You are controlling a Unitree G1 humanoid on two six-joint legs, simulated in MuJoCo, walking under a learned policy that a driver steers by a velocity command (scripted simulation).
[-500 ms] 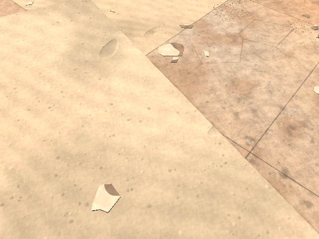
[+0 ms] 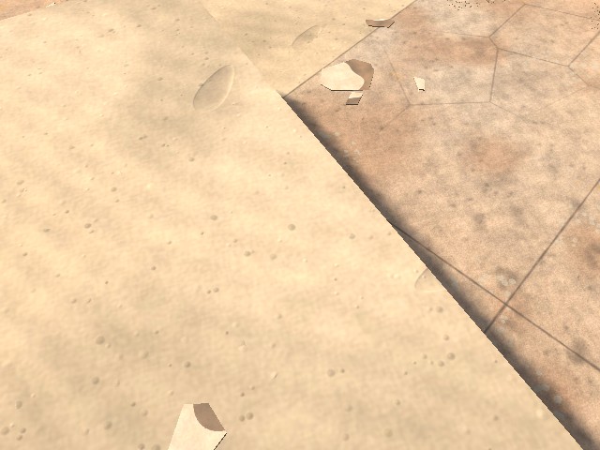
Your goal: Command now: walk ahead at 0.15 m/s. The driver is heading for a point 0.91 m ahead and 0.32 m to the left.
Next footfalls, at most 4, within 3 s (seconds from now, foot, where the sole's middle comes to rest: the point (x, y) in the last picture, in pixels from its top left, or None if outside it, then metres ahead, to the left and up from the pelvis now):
0.22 left None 0.15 0.15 -0.77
0.98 left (258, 417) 0.52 0.14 -0.77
1.44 right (313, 320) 0.76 0.02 -0.77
1.90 left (234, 402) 0.55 0.20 -0.77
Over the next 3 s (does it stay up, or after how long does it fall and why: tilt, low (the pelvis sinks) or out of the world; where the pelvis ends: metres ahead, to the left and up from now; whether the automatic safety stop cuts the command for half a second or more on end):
stays up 0.84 0.38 -0.01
